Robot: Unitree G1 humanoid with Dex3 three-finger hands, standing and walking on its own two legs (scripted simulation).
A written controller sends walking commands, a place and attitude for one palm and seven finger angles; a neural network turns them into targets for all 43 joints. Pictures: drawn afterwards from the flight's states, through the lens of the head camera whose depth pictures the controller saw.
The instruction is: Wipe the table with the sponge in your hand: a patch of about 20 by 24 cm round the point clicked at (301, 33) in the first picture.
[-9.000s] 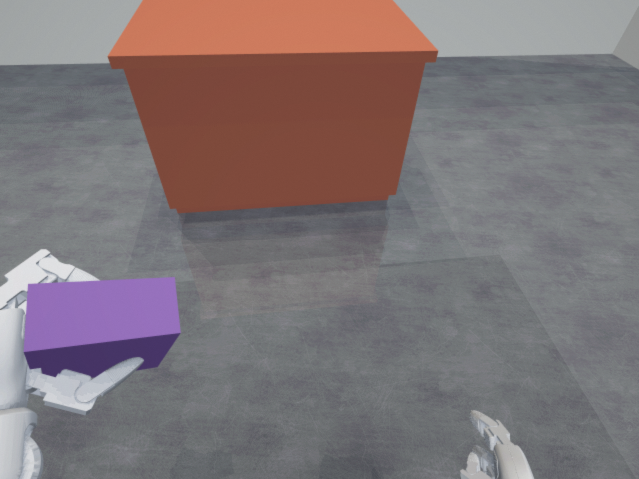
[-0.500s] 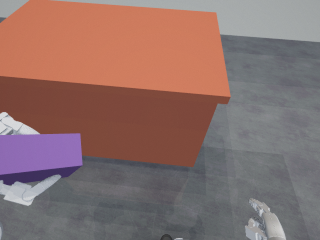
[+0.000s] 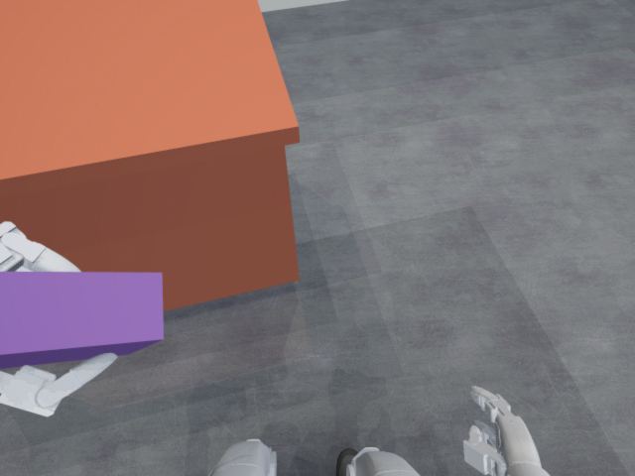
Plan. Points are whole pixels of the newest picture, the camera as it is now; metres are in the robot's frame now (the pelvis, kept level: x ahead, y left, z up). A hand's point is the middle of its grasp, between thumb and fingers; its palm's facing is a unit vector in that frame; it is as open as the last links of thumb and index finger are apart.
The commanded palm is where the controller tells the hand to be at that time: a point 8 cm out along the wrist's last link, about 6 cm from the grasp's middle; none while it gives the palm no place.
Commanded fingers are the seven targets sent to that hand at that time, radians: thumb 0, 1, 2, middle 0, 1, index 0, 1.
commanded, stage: turn to face it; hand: left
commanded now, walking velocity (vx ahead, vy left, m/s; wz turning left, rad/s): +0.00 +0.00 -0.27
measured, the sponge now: (97, 320) +0.24 +0.20 +0.15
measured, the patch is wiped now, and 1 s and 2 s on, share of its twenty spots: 0.00 0.00 0.00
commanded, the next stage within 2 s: take the last steps up to it in 0.24 s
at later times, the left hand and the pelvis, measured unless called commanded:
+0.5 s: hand (131, 344) +0.21 +0.15 +0.17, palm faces +0.27 -0.85 -0.45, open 10.0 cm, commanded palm +0.15 +0.21 +0.18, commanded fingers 0.00 0.10 1.30 -1.20 -1.60 -1.20 -1.60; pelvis -0.04 -0.05 +0.00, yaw -7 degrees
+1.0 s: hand (68, 332) +0.22 +0.20 +0.18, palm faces +0.35 -0.83 -0.44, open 9.9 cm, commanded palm +0.17 +0.24 +0.18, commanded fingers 0.00 0.10 1.30 -1.20 -1.60 -1.20 -1.60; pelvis -0.02 -0.03 +0.00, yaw -4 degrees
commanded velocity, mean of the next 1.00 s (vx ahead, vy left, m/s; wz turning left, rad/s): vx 0.20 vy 0.10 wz -0.03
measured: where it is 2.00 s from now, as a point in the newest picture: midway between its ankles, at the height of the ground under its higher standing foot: (302, 448)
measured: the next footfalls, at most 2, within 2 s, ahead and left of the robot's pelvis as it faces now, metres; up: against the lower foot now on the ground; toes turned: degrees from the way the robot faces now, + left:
left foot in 0.14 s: +0.02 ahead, +0.12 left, +0.00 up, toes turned +2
right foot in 0.40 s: +0.01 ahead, -0.14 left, +0.00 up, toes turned -12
